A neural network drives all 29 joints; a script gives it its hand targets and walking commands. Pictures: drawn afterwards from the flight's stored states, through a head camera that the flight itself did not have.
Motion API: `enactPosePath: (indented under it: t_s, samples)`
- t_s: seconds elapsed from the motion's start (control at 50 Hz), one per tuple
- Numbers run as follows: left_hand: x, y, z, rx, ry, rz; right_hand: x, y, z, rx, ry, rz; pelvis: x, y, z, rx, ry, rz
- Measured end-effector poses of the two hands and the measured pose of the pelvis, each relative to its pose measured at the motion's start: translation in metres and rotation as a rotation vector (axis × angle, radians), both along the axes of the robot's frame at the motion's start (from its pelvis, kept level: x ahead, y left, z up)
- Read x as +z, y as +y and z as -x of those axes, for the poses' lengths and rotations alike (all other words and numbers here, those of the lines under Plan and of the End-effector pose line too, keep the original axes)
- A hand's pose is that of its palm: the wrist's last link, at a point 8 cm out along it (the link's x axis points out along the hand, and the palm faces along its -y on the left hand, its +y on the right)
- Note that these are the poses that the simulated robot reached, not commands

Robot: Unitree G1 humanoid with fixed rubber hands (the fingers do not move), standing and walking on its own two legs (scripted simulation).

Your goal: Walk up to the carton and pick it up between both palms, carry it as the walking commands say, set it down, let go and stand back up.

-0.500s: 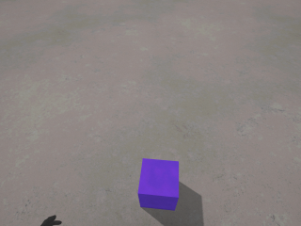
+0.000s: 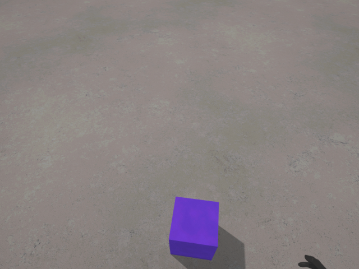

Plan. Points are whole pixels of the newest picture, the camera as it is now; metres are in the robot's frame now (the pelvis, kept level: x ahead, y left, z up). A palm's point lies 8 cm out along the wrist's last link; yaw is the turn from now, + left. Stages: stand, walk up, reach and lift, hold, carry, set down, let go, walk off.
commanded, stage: walk up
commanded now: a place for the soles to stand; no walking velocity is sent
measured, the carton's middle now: (193, 229) +0.44 -0.04 -0.65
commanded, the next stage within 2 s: reach and lift in 1.60 s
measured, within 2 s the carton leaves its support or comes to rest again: neither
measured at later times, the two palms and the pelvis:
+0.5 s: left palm out of the picture +0.11 +0.31 -0.11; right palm out of the picture +0.13 -0.29 -0.10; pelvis +0.02 +0.01 +0.00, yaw +0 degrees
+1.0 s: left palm out of the picture +0.13 +0.34 -0.11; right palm out of the picture +0.12 -0.29 -0.10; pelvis +0.04 +0.02 +0.00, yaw +1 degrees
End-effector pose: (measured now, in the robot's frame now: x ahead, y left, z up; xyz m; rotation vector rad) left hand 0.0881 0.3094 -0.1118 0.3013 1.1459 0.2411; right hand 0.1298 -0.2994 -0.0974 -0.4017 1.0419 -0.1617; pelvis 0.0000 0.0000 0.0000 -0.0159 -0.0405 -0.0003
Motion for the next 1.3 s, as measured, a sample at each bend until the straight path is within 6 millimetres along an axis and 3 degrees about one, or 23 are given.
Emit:
enactPosePath:
  t_s: [0.16, 0.7, 0.86, 1.04, 1.22, 1.3]
  samples:
    - [0.002, 0.005, -0.006, 0.01, 0.006, -0.002, 0.002, 0.005, -0.01, 0.001, 0.008, 0.002, 0.002, 0.003, -0.008, 0.001, 0.007, -0.004]
    - [0.002, 0.005, -0.033, -0.018, -0.013, 0.001, -0.001, 0.006, 0.0, -0.043, 0.046, 0.005, 0.003, 0.009, -0.025, -0.009, 0.018, -0.012]
    - [-0.004, 0.027, -0.024, -0.029, -0.003, -0.038, -0.003, 0.008, -0.011, -0.041, 0.02, 0.009, -0.007, 0.018, -0.034, -0.016, 0.011, -0.007]
    - [0.004, 0.024, -0.05, -0.055, -0.013, -0.048, -0.006, 0.005, 0.01, -0.078, 0.084, 0.023, -0.003, 0.019, -0.04, 0.016, -0.004, -0.024]
    - [0.009, 0.024, -0.065, -0.056, -0.064, -0.094, -0.02, 0.002, -0.024, -0.053, 0.053, -0.008, -0.012, 0.013, -0.043, 0.029, -0.004, -0.002]
    - [0.005, 0.027, -0.069, -0.064, -0.08, -0.079, -0.02, 0.005, -0.03, -0.034, 0.038, -0.002, -0.016, 0.018, -0.041, 0.024, -0.009, -0.017]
